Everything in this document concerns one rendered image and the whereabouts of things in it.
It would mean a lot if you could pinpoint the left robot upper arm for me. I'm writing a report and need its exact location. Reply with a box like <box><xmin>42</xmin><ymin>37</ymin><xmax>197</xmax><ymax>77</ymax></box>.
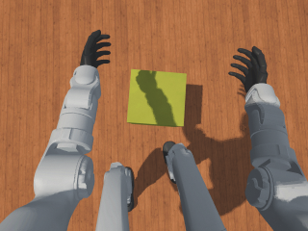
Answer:
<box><xmin>0</xmin><ymin>154</ymin><xmax>95</xmax><ymax>231</ymax></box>

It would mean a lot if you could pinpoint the robot left hand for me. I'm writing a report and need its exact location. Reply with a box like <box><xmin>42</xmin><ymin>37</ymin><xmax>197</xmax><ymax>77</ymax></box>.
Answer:
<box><xmin>80</xmin><ymin>30</ymin><xmax>111</xmax><ymax>68</ymax></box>

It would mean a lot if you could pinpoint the right robot upper arm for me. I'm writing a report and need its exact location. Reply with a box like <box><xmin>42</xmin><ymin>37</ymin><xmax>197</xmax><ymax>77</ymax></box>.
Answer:
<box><xmin>244</xmin><ymin>166</ymin><xmax>308</xmax><ymax>231</ymax></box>

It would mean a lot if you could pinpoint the robot left forearm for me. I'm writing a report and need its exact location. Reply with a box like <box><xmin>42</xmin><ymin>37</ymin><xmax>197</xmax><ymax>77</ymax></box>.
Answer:
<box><xmin>33</xmin><ymin>64</ymin><xmax>101</xmax><ymax>193</ymax></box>

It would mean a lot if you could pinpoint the robot right hand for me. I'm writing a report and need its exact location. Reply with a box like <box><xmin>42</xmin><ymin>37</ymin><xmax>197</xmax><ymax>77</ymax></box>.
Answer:
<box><xmin>228</xmin><ymin>46</ymin><xmax>268</xmax><ymax>92</ymax></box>

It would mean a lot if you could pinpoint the robot left thigh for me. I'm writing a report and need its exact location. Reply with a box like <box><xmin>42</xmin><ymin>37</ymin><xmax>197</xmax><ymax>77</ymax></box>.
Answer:
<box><xmin>95</xmin><ymin>167</ymin><xmax>132</xmax><ymax>231</ymax></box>

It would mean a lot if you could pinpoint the robot right forearm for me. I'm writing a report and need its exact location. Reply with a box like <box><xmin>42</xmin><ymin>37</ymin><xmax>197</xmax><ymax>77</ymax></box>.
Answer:
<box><xmin>244</xmin><ymin>83</ymin><xmax>308</xmax><ymax>183</ymax></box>

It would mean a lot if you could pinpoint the carton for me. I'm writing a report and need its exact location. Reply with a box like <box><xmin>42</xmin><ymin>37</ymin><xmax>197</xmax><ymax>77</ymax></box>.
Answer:
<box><xmin>127</xmin><ymin>69</ymin><xmax>187</xmax><ymax>127</ymax></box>

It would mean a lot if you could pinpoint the left robot shin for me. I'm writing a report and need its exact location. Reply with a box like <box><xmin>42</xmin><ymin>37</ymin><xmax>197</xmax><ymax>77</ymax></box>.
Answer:
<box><xmin>103</xmin><ymin>162</ymin><xmax>131</xmax><ymax>204</ymax></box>

